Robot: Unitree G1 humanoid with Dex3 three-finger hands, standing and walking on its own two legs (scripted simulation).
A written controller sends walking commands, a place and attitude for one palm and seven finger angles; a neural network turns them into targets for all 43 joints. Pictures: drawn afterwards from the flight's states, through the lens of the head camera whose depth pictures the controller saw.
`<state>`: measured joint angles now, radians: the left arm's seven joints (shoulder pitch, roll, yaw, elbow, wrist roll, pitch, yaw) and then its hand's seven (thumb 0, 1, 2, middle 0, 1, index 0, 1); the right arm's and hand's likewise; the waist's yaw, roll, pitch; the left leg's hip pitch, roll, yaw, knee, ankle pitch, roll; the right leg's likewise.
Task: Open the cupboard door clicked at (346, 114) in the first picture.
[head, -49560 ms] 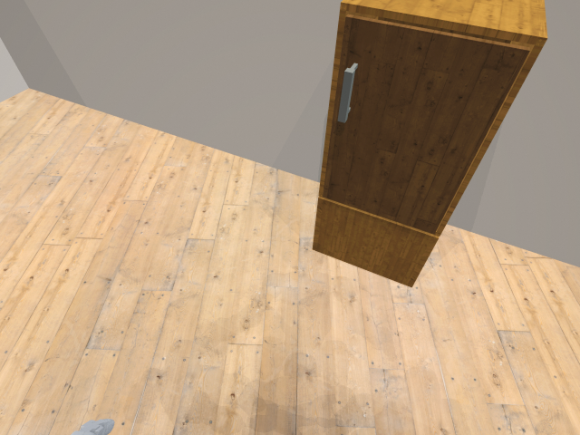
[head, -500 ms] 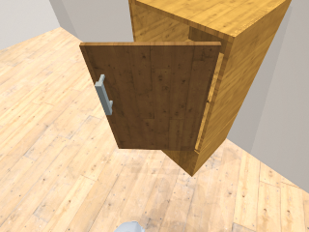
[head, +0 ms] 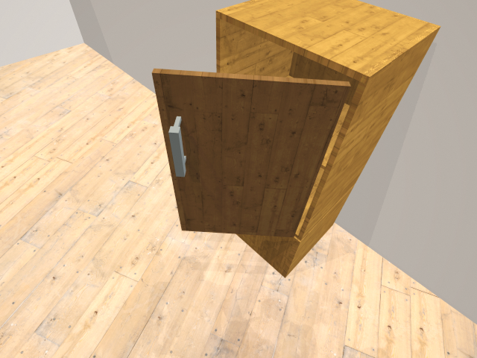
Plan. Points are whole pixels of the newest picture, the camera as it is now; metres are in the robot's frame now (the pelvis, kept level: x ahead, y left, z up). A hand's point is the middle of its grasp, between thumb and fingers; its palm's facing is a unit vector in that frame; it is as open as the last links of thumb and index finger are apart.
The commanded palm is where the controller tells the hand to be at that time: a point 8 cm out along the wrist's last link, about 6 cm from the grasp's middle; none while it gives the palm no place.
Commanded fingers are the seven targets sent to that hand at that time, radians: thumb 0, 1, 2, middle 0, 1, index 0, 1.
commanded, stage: come to a stop and stand still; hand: left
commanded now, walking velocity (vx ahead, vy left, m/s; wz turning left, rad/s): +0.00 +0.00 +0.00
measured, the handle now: (179, 147) +0.55 +0.18 +0.01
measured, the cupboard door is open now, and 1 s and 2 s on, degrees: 42 42 42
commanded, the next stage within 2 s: look again from close up in 0.26 s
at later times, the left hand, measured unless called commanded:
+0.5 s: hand out of the picture -0.06 +0.15 -0.18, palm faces +0.04 -0.98 -0.17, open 7.4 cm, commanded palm none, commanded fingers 0.00 0.90 0.90 -0.20 -0.30 -0.20 -0.30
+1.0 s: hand out of the picture +0.01 +0.15 -0.17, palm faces +0.02 -0.98 -0.22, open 7.3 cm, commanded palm +0.09 +0.20 -0.07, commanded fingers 0.00 0.85 0.88 -0.20 -0.33 -0.20 -0.33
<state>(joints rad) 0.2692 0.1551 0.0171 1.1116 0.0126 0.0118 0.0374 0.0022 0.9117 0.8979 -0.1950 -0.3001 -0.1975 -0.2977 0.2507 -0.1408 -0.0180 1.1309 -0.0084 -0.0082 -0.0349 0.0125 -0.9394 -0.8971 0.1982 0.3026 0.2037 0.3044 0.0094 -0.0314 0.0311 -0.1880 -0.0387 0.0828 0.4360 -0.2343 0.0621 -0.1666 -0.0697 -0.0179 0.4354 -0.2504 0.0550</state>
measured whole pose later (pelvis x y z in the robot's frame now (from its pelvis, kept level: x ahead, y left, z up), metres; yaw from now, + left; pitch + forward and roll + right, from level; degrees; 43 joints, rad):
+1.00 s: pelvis +0.00 -0.03 +0.00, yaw +0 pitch -1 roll +0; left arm 0.27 0.16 -0.01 1.08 0.01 -0.03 0.05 0.01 0.92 0.90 -0.20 -0.30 -0.20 -0.30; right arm 0.27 -0.17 0.01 1.10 -0.01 -0.02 -0.02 0.00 -0.92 -0.90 0.20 0.30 0.20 0.30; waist 0.00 0.01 0.02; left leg -0.21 0.00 0.07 0.47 -0.24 0.02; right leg -0.19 -0.03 -0.03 0.48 -0.27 0.01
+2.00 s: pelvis -0.03 -0.03 -0.07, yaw +2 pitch +12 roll -2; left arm 0.26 0.31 0.31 0.16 -0.34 -0.37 -0.39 0.00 -0.09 0.47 -0.27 -0.94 -0.27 -0.94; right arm 0.29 -0.28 -0.01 0.59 0.04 -0.24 -0.08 0.01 -0.90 -0.90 0.20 0.30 0.20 0.30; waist -0.02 0.02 -0.11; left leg -0.81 0.03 0.01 1.05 -0.46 0.02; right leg -0.75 -0.02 -0.08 1.01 -0.48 0.00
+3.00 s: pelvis -0.02 -0.03 -0.05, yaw +1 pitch +10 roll -2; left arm -0.03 0.41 0.44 0.43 -0.35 -0.29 -0.49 -0.01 -0.50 0.30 -0.30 -1.20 -0.30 -1.20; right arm 0.30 -0.28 0.03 0.57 0.04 -0.18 -0.08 0.01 -0.90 -0.90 0.20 0.30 0.20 0.30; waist -0.02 0.02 -0.08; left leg -0.66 0.03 0.02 0.90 -0.41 0.02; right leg -0.60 -0.01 -0.07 0.85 -0.42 0.00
